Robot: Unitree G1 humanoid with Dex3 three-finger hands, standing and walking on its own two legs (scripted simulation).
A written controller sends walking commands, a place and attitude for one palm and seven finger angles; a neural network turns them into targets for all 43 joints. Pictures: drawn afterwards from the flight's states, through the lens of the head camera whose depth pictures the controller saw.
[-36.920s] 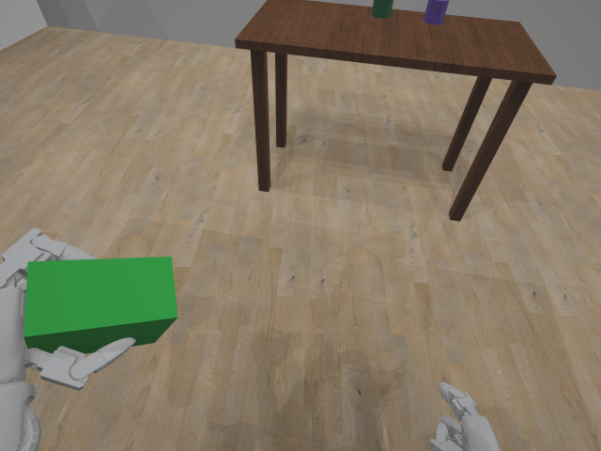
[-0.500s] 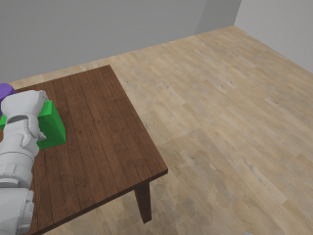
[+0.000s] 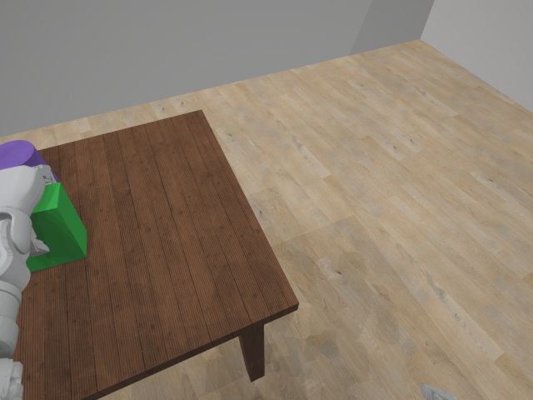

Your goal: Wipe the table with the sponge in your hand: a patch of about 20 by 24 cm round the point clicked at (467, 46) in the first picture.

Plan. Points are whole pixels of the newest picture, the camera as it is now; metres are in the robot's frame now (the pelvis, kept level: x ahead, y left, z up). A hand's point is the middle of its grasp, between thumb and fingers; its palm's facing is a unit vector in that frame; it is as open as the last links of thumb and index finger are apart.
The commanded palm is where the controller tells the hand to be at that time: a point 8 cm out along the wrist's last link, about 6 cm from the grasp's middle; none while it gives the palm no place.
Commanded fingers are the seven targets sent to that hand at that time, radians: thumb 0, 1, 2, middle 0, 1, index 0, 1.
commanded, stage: wipe back along the first lane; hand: left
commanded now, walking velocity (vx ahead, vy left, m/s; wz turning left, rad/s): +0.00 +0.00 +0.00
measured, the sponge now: (38, 238) +0.33 +0.40 +0.03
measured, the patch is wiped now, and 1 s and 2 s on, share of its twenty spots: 1.00 1.00 1.00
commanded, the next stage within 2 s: lift the sponge slowly off the table in 1.54 s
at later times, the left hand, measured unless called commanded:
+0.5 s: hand (28, 243) +0.30 +0.37 +0.07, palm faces -0.02 -0.03 -1.00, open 10.5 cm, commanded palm +0.26 +0.35 +0.09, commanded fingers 0.00 0.10 1.30 -1.20 -1.60 -1.20 -1.60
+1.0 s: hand (31, 278) +0.25 +0.34 +0.07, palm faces +0.02 -0.03 -1.00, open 10.5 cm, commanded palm +0.21 +0.32 +0.09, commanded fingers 0.00 0.10 1.30 -1.20 -1.60 -1.20 -1.60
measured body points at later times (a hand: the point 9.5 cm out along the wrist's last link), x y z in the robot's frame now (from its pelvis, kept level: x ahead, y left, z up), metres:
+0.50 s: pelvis +0.00 +0.00 +0.00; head +0.03 -0.01 +0.45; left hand +0.30 +0.37 +0.12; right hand +0.18 -0.24 -0.11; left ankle -0.01 +0.08 -0.73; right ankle -0.04 -0.13 -0.73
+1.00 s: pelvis +0.00 +0.00 +0.00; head +0.01 -0.02 +0.45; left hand +0.24 +0.34 +0.12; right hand +0.20 -0.23 -0.10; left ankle -0.01 +0.08 -0.73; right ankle -0.04 -0.13 -0.73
